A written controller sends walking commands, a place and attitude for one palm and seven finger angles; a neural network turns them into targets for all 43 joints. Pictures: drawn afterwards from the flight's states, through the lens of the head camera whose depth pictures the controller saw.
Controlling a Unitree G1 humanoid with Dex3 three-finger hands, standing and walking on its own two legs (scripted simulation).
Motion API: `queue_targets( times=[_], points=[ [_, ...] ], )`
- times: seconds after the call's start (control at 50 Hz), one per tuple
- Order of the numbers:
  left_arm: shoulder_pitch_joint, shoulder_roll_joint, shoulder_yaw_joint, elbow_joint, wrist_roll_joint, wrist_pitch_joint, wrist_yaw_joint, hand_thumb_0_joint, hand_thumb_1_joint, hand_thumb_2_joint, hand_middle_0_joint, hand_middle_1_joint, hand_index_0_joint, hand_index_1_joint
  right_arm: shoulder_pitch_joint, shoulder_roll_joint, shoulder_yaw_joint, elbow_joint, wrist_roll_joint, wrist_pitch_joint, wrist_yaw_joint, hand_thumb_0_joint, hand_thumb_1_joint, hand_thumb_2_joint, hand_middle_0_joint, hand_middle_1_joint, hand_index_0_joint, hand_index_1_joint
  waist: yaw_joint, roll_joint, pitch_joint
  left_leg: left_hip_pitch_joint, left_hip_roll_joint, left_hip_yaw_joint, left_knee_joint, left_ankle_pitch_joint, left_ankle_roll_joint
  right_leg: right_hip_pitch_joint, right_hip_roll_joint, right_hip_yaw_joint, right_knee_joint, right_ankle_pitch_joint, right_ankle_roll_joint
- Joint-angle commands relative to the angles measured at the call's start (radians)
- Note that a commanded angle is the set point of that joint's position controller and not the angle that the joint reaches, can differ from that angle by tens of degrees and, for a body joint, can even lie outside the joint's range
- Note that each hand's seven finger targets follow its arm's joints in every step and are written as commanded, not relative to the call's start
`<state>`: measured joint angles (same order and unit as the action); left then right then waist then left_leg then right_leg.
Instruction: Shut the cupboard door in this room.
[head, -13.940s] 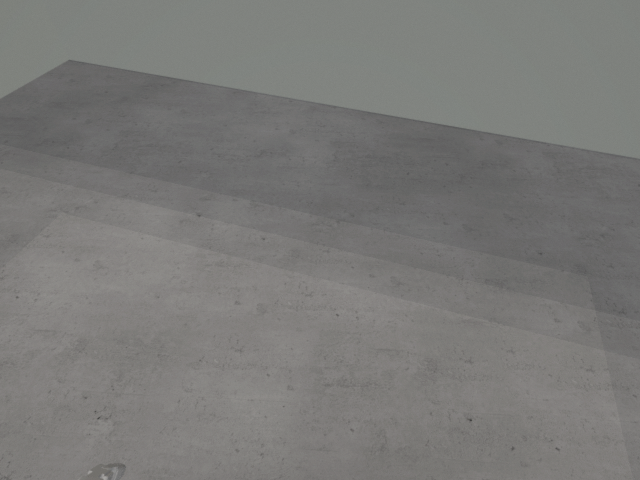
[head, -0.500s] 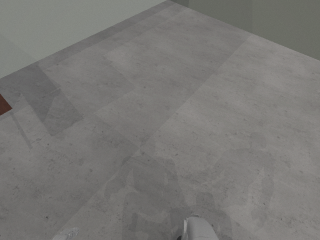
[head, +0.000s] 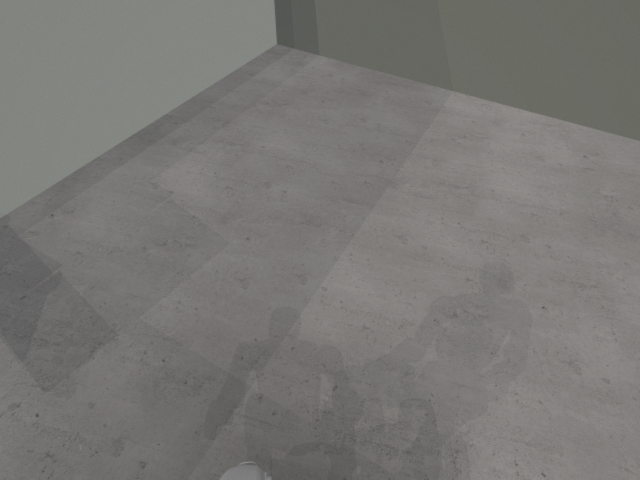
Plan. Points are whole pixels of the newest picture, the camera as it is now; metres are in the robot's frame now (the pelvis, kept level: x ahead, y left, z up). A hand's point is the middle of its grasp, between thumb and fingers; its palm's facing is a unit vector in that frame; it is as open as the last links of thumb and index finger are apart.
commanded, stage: walk around to get in front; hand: left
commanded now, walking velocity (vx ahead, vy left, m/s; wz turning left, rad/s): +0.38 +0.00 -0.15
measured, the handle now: out of the picture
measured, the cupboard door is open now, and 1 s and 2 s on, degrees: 80 80 80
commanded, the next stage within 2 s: walk to a spot facing it in 1.98 s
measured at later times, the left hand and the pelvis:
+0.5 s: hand (244, 361) +0.33 +0.15 -0.17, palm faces -0.15 -0.97 -0.20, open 7.3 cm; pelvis +0.23 -0.02 -0.01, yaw -7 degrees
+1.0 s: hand (282, 332) +0.40 +0.10 -0.18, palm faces +0.04 -0.99 -0.14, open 7.3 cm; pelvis +0.45 -0.06 +0.00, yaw -3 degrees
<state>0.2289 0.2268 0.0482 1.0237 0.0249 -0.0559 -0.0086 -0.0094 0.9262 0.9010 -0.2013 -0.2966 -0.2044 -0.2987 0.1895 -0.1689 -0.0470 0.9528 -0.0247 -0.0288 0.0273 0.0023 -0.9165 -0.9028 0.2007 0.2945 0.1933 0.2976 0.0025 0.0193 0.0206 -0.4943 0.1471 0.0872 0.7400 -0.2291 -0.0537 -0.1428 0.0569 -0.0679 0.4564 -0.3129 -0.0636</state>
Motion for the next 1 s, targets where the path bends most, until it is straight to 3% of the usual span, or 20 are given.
queue_targets(
  times=[0.0,0.02,0.04,0.06,0.08,0.1,0.14,0.18,0.24,0.42,0.44,0.48,0.5,0.52,0.54,0.58,0.64,0.68,0.92,0.98],
  points=[
    [0.059,0.136,0.033,-0.024,-0.008,-0.013,0.009,0.0,0.9,0.9,-0.2,-0.3,-0.2,-0.3,0.015,-0.088,-0.019,-0.038,-0.002,-0.033,-0.004,0.0,-0.9,-0.9,0.2,0.3,0.2,0.3,-0.004,-0.1,0.033,0.161,-0.047,0.039,-0.192,0.02,0.011,-0.035,-0.268,0.211,-0.12,0.197,-0.088],
    [0.051,0.128,0.032,-0.025,-0.011,-0.012,0.009,0.0,0.9,0.9,-0.2,-0.3,-0.2,-0.3,0.084,-0.114,-0.025,-0.013,-0.004,-0.041,-0.01,0.0,-0.9,-0.9,0.2,0.3,0.2,0.3,-0.04,-0.052,0.003,0.31,-0.055,0.038,-0.256,0.037,0.022,-0.092,-0.228,0.174,-0.01,0.249,-0.064],
    [0.065,0.093,0.028,-0.031,-0.013,-0.011,0.005,0.0,0.9,0.9,-0.2,-0.3,-0.2,-0.3,0.199,-0.176,-0.042,0.021,-0.011,-0.049,-0.017,0.0,-0.9,-0.9,0.2,0.3,0.2,0.3,-0.084,0.101,-0.061,0.53,0.046,-0.108,-0.323,0.015,0.07,-0.233,-0.15,0.118,0.221,0.245,-0.024],
    [0.076,0.035,0.015,-0.054,-0.018,-0.014,-0.004,0.0,0.9,0.9,-0.2,-0.3,-0.2,-0.3,0.326,-0.275,-0.064,0.052,-0.025,-0.049,-0.02,0.0,-0.9,-0.9,0.2,0.3,0.2,0.3,-0.117,0.295,-0.12,0.694,0.292,-0.392,-0.413,0.002,0.163,-0.437,-0.046,-0.021,0.518,-0.109,0.023],
    [0.024,0.053,0.011,-0.069,-0.01,-0.015,0.005,0.0,0.9,0.9,-0.2,-0.3,-0.2,-0.3,0.37,-0.265,-0.055,0.077,-0.019,-0.039,-0.031,0.0,-0.9,-0.9,0.2,0.3,0.2,0.3,-0.141,0.318,-0.123,0.689,0.357,-0.504,-0.491,-0.038,0.199,-0.53,-0.058,0.048,0.703,-0.242,0.029],
    [-0.037,0.063,0.018,-0.072,-0.01,-0.013,0.002,0.0,0.9,0.9,-0.2,-0.3,-0.2,-0.3,0.316,-0.216,-0.043,0.072,-0.01,-0.034,-0.033,0.0,-0.9,-0.9,0.2,0.3,0.2,0.3,-0.123,0.177,-0.04,0.575,0.349,-0.461,-0.504,-0.067,0.216,-0.563,-0.113,0.079,0.781,-0.18,0.025],
    [-0.033,0.046,0.021,-0.053,-0.001,-0.003,-0.015,0.0,0.9,0.9,-0.2,-0.3,-0.2,-0.3,0.201,-0.142,-0.022,0.047,-0.008,-0.044,-0.032,0.0,-0.9,-0.9,0.2,0.3,0.2,0.3,-0.059,0.061,0.055,0.424,0.275,-0.292,-0.542,-0.098,0.176,-0.544,-0.165,0.085,0.771,-0.063,0.037],
    [0.018,0.011,0.021,-0.035,0.004,0.016,-0.018,0.0,0.9,0.9,-0.2,-0.3,-0.2,-0.3,0.173,-0.126,-0.019,0.05,-0.006,-0.055,-0.037,0.0,-0.9,-0.9,0.2,0.3,0.2,0.3,-0.023,0.084,0.04,0.386,0.224,-0.149,-0.55,0.006,0.156,-0.502,-0.177,0.07,0.74,0.001,0.054],
    [0.013,-0.009,0.024,-0.036,0.007,0.032,-0.021,0.0,0.9,0.9,-0.2,-0.3,-0.2,-0.3,0.201,-0.106,-0.021,0.075,0.0,-0.063,-0.042,0.0,-0.9,-0.9,0.2,0.3,0.2,0.3,-0.015,0.083,0.051,0.39,0.183,-0.056,-0.563,0.108,0.158,-0.52,-0.192,0.041,0.685,0.081,0.076],
    [-0.11,-0.024,0.019,-0.062,0.003,0.022,-0.029,0.0,0.9,0.9,-0.2,-0.3,-0.2,-0.3,0.263,-0.128,-0.038,0.14,-0.006,-0.047,-0.042,0.0,-0.9,-0.9,0.2,0.3,0.2,0.3,-0.029,0.13,0.085,0.402,0.169,0.056,-0.475,0.229,0.146,-0.316,-0.148,-0.089,0.207,0.117,0.064],
    [-0.06,-0.011,0.023,-0.046,0.003,0.017,-0.026,0.0,0.9,0.9,-0.2,-0.3,-0.2,-0.3,0.255,-0.131,-0.04,0.145,-0.005,-0.043,-0.041,0.0,-0.9,-0.9,0.2,0.3,0.2,0.3,0.001,0.114,0.065,0.396,0.163,0.067,-0.408,0.301,0.134,-0.238,-0.126,-0.106,0.168,0.114,0.051],
    [0.21,0.062,0.045,0.042,0.009,-0.001,-0.017,0.0,0.9,0.9,-0.2,-0.3,-0.2,-0.3,0.233,-0.129,-0.036,0.145,0.004,-0.042,-0.037,0.0,-0.9,-0.9,0.2,0.3,0.2,0.3,0.131,0.012,-0.074,0.294,0.088,0.131,-0.065,0.379,0.08,0.131,-0.099,-0.105,0.078,0.157,0.024],
    [0.355,0.179,0.075,0.087,0.014,-0.014,-0.001,0.0,0.9,0.9,-0.2,-0.3,-0.2,-0.3,0.256,-0.063,-0.025,0.128,0.017,-0.046,-0.027,0.0,-0.9,-0.9,0.2,0.3,0.2,0.3,0.177,-0.237,-0.188,0.062,0.002,0.154,0.254,0.04,0.05,0.353,-0.347,0.203,-0.005,0.075,-0.041],
    [0.388,0.257,0.084,0.101,-0.005,-0.012,0.006,0.0,0.9,0.9,-0.2,-0.3,-0.2,-0.3,0.24,-0.041,-0.012,0.084,0.02,-0.039,-0.028,0.0,-0.9,-0.9,0.2,0.3,0.2,0.3,0.147,-0.357,-0.211,-0.119,-0.096,0.052,0.513,-0.359,0.039,0.384,-0.523,0.556,-0.146,0.093,-0.121],
    [0.302,0.225,0.08,0.082,-0.014,-0.01,0.015,0.0,0.9,0.9,-0.2,-0.3,-0.2,-0.3,0.168,-0.058,-0.02,0.078,0.024,-0.029,-0.029,0.0,-0.9,-0.9,0.2,0.3,0.2,0.3,0.138,-0.296,-0.174,-0.151,-0.047,-0.058,0.631,-0.313,0.054,0.279,-0.54,0.578,-0.21,-0.023,-0.126],
    [0.114,0.115,0.045,0.033,-0.012,-0.012,0.017,0.0,0.9,0.9,-0.2,-0.3,-0.2,-0.3,0.12,-0.044,-0.024,0.086,0.007,-0.029,-0.027,0.0,-0.9,-0.9,0.2,0.3,0.2,0.3,0.059,-0.078,-0.013,-0.16,0.034,-0.093,0.609,-0.105,0.057,0.047,-0.461,0.372,-0.216,-0.073,-0.086],
    [0.063,0.026,0.017,0.033,-0.002,-0.03,0.02,0.0,0.9,0.9,-0.2,-0.3,-0.2,-0.3,0.208,-0.001,-0.02,0.125,-0.005,-0.001,-0.021,0.0,-0.9,-0.9,0.2,0.3,0.2,0.3,-0.017,-0.119,0.016,-0.049,0.039,-0.062,0.486,-0.015,0.034,-0.105,-0.367,0.157,-0.252,0.074,-0.043],
    [0.074,0.024,0.014,0.034,-0.001,-0.036,0.02,0.0,0.9,0.9,-0.2,-0.3,-0.2,-0.3,0.207,0.0,-0.019,0.119,-0.007,0.011,-0.016,0.0,-0.9,-0.9,0.2,0.3,0.2,0.3,-0.027,-0.123,0.027,-0.069,0.032,-0.046,0.429,0.013,0.018,-0.106,-0.343,0.088,-0.262,0.14,-0.044],
    [0.198,0.064,0.007,0.101,-0.003,-0.041,0.028,0.0,0.9,0.9,-0.2,-0.3,-0.2,-0.3,-0.152,-0.036,-0.007,-0.022,0.001,-0.008,0.014,0.0,-0.9,-0.9,0.2,0.3,0.2,0.3,0.038,-0.108,0.129,-0.086,-0.006,0.032,-0.05,0.064,0.046,0.13,-0.372,0.008,-0.246,0.42,-0.067],
    [0.18,0.088,0.014,0.1,-0.003,-0.034,0.029,0.0,0.9,0.9,-0.2,-0.3,-0.2,-0.3,-0.035,-0.066,-0.016,0.007,-0.004,-0.021,0.003,0.0,-0.9,-0.9,0.2,0.3,0.2,0.3,-0.03,-0.069,0.059,0.135,-0.073,0.089,-0.15,0.008,0.076,0.129,-0.35,-0.042,-0.045,0.642,-0.05]
  ],
)
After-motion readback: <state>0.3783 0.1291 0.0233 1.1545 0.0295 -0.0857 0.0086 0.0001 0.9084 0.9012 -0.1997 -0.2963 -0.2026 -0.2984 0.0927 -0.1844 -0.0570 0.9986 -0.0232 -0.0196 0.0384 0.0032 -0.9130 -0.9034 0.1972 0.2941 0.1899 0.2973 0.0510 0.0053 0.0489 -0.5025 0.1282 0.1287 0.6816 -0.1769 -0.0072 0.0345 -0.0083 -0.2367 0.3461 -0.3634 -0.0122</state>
